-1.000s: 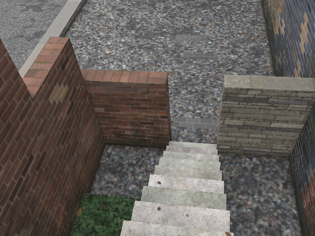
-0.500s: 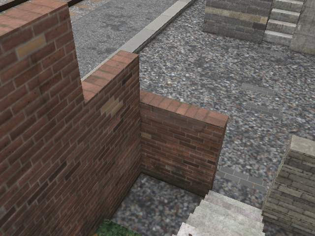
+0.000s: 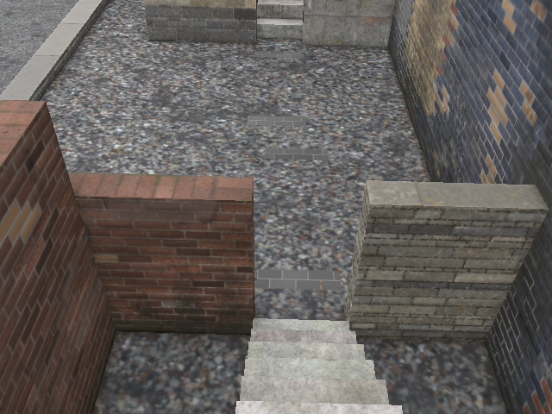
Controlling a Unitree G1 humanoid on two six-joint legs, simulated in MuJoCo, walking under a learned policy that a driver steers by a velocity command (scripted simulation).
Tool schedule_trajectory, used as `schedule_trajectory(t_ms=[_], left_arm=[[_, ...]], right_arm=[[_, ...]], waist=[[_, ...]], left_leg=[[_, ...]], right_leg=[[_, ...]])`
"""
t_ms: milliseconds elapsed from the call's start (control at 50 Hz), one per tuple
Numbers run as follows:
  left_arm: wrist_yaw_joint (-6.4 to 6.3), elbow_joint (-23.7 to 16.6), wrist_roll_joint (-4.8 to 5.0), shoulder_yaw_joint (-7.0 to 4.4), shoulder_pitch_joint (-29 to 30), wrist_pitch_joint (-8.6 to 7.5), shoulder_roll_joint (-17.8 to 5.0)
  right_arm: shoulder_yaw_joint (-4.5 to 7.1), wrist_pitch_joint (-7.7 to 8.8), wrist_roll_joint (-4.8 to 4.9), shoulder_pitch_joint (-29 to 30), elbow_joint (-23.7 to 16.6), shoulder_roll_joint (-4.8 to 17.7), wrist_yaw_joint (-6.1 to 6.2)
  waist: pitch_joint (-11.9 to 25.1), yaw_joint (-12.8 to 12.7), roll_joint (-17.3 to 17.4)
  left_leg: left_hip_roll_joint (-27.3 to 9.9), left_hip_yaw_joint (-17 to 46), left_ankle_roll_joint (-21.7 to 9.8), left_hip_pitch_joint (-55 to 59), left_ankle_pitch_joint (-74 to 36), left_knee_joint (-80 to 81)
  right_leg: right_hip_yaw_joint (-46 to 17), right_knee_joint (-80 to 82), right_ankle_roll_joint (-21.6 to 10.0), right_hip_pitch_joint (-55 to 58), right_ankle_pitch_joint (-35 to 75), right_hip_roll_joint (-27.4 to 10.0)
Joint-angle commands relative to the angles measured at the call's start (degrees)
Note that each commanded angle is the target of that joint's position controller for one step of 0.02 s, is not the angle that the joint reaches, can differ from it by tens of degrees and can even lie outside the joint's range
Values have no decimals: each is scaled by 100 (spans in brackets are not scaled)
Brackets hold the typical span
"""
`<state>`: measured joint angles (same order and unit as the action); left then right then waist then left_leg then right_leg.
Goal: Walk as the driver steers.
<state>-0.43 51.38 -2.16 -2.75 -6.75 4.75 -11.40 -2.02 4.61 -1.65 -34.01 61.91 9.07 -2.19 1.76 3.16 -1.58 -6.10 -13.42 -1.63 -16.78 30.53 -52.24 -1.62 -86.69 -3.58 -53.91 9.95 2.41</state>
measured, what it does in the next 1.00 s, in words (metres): goes down: right foot 0.21 m lower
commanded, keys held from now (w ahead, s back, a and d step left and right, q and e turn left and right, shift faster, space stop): w+e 0.52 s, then w+q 0.48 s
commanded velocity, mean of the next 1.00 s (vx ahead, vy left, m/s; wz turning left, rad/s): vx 0.50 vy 0.00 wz -0.26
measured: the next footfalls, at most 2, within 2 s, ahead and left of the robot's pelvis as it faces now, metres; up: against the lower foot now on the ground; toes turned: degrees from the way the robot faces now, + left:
right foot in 0.40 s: +0.24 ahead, -0.22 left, -0.21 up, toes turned -18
left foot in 1.06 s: +0.48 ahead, -0.20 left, -0.41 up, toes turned -12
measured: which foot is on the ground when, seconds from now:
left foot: down 0.00-0.40, up 0.42-1.00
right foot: up 0.00-0.38, down 0.40-1.00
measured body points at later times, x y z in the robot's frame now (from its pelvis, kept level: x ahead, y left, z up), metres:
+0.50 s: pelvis +0.19 -0.15 -0.18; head +0.20 -0.19 +0.26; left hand +0.35 +0.09 -0.30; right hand +0.08 -0.40 -0.34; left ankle +0.11 +0.05 -0.61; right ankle +0.20 -0.21 -0.90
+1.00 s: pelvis +0.37 -0.23 -0.29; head +0.36 -0.25 +0.16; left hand +0.35 +0.00 -0.43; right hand +0.39 -0.48 -0.44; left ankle +0.52 -0.18 -0.98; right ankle +0.21 -0.21 -0.88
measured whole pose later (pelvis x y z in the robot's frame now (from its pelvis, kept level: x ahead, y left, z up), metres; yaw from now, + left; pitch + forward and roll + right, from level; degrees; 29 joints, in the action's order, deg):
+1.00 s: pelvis +0.37 -0.23 -0.29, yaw -14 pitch -1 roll -1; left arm -1.6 61.2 -1.9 1.3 -29.5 -6.6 -7.8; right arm 3.0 -1.2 -2.2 -13.0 55.9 11.9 -2.4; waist 1.5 -1.4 4.3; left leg 3.9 3.1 -5.0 -32.2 -25.0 -42.8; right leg 10.0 -72.4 -8.3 -14.0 -52.4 7.4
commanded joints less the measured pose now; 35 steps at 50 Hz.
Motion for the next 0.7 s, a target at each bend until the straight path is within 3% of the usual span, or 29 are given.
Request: schedule_trajectory(t_ms=[20, 60, 80, 100, 140, 160, 180, 200, 220, 260, 280, 300, 340, 360, 380, 400, 420, 440, 460, 480, 500, 520, 540, 560, 580, 620, 640, 660, 700], left_arm=[[109, -452, 51, -73, 313, -28, -144], [67, -592, 50, -148, 589, 9, -239], [5, -508, 124, -178, 502, 14, -279], [168, -584, 177, -106, 353, 39, -82], [313, -600, 132, -122, 385, 85, -7], [377, -572, 182, -87, 492, 37, 6], [373, -528, 182, -150, 645, -19, -55], [327, -601, 258, -209, 969, -45, -52], [328, -753, 302, -164, 1388, -89, 22], [332, -1019, 235, -151, 1839, -222, 44], [351, -978, 272, -148, 1794, -234, 61], [370, -822, 291, -222, 1439, -272, -69], [229, -338, 310, -357, -138, -187, -430], [212, -69, 226, -425, -927, -225, -726], [72, 226, 133, -484, -1565, -216, -721], [5, 457, 84, -533, -2064, -231, -871], [80, 453, 189, -399, -1924, -326, -1387], [120, 519, 622, -302, -2023, -369, -1667], [81, 468, 785, -314, -2157, -337, -1621], [-3, 432, 571, -250, -2099, -309, -1504], [-93, 320, 533, -176, -2024, -357, -1377], [-128, 366, 446, -161, -2152, -458, -1427], [-44, 413, 291, -45, -2023, -572, -1133], [30, 376, 269, 30, -1863, -645, -1003], [-6, 195, 197, 179, -1351, -696, -713], [16, 242, 116, 188, -1366, -780, -877], [57, 211, 257, 217, -1495, -849, -816], [66, 361, 298, 276, -1613, -961, -641], [67, 596, 301, 340, -2225, -1074, -528]], right_arm=[[149, 116, -93, 1, -230, 583, 34], [245, 128, -180, -420, -58, 677, 21], [210, 163, -139, -437, -32, 476, 0], [187, 255, -15, -1, -22, 314, 0], [290, 357, -5, 139, 32, 523, -39], [291, 354, -162, 177, 64, 573, -41], [308, 343, -340, 102, 70, 521, -31], [412, 315, -395, 9, 76, 614, 42], [480, 246, -441, 88, 34, 737, 113], [461, 88, -420, -175, 127, 430, 280], [509, 26, -384, -78, 95, 478, 330], [516, 33, -298, 140, 54, 600, 357], [568, 64, -304, 1138, -243, 908, 187], [597, -1, -189, 1156, -218, 969, 137], [676, -179, -34, 885, -83, 1088, 124], [763, -311, 72, 731, -22, 1180, 288], [668, -363, -9, 573, -327, 687, 285], [563, -432, -238, 435, -761, 558, 245], [566, -475, -306, 809, -1003, 706, 257], [576, -466, -369, 957, -1041, 758, 278], [603, -518, -310, 1179, -1058, 825, 293], [558, -599, -271, 828, -1008, 630, 259], [555, -631, -267, 803, -878, 778, 336], [570, -705, -238, 1014, -774, 833, 368], [550, -780, -128, 1253, -771, 827, 357], [593, -834, -160, 1040, -419, 877, 323], [599, -841, -138, 1170, -474, 884, 311], [659, -764, -176, 1490, -562, 980, 233], [647, -769, -118, 1740, -582, 777, 196]], waist=[[-1131, -108, 911], [-1354, 49, 702], [-1480, 56, 494], [-1550, -330, 359], [-1607, -372, 346], [-1681, -226, 325], [-1695, -42, 228], [-1812, 223, 285], [-1828, 462, 462], [-1713, 726, 274], [-1566, 721, 317], [-1222, 549, 484], [-337, -350, 613], [-49, -653, 352], [107, -968, 73], [270, -1224, -525], [-17, -653, -1694], [909, -311, -1657], [1262, -483, -980], [979, -489, -714], [866, -490, -598], [1011, -251, -998], [512, -93, -516], [188, -52, -566], [-128, 157, -28], [-223, 256, -317], [-259, 261, -411], [-599, 250, -250], [-759, 62, -484]], left_leg=[[-1507, 2176, -214, 274, -670, 2353], [-1852, 2216, -440, 735, -965, 2590], [-1858, 1929, -493, 683, -1370, 2649], [-1684, 1383, -432, -77, -1058, 2708], [-1744, 987, -316, -637, -391, 2745], [-1741, 1147, -382, -580, 184, 2660], [-1679, 906, -276, -50, 497, 2313], [-1611, 808, -150, 380, 783, 2214], [-1647, 724, -88, 573, 739, 2004], [-1718, 405, -22, 919, 455, 1489], [-1675, 283, -47, 823, 64, 1345], [-1868, 311, -81, 605, -428, 977], [-1621, -236, 103, -71, -1115, -522], [-1437, -265, 121, 429, -1985, -1625], [-1019, -452, 51, 457, -2534, -3179], [-554, -112, -44, -621, -464, -5490], [27, 108, 175, -3043, 2567, -7763], [-82, 656, 423, -4005, 2487, -7569], [-183, 844, 502, -4097, 2364, -7002], [-196, 1096, 467, -4299, 1846, -6734], [-97, 1241, 425, -4552, 1352, -6477], [-110, 1580, 404, -4722, 1102, -6423], [-139, 1959, 426, -4473, -776, -4940], [-31, 1909, 438, -4033, -1002, -4508], [116, 1757, 639, -3530, -1634, -3768], [308, 1563, 524, -2885, -2466, -3501], [433, 1600, 450, -2844, -2658, -3215], [546, 1949, 264, -3194, -3586, -2419], [911, 2214, 54, -3751, -4024, -2177]], right_leg=[[-380, 358, -57, -1344, 520, -331], [-449, 775, -68, -1538, 361, -515], [-574, 1179, -47, -1222, 476, -637], [-460, 2300, -62, -217, 1441, -758], [-208, 2669, -165, 909, 2131, -848], [-158, 2890, -194, 1064, 2142, -708], [-64, 3405, -166, 701, 2105, -604], [-12, 3852, -106, 346, 1892, -525], [-15, 4485, -80, 327, 1622, -643], [109, 5484, -100, 655, 1782, -888], [241, 5847, -152, 1172, 1838, -963], [170, 5294, -228, 1853, 2333, -1062], [708, 4605, -303, 3606, 2218, -824], [614, 5538, -362, 3986, 1663, -767], [976, 6625, -382, 4881, 1107, -361], [484, 6560, -502, 6170, 671, -486], [20, 4286, -528, 7006, 4680, -1042], [-757, 3642, -541, 7598, 6233, -1328], [-1265, 4088, -621, 7287, 5162, -1609], [-1548, 4352, -765, 6765, 4069, -1744], [-2583, 5126, -973, 6282, 2645, -2026], [-3752, 5277, -1486, 6040, 2008, -2481], [-3278, 5303, -1361, 5054, 1010, -2467], [-3344, 5445, -1227, 4141, 109, -2315], [-2717, 5498, -955, 3297, 172, -1943], [-2195, 5354, -664, 2950, 605, -1667], [-2107, 5409, -532, 2978, 507, -1638], [-1799, 5013, -324, 2988, -611, -1258], [-1725, 4687, -183, 3395, -1093, -1160]])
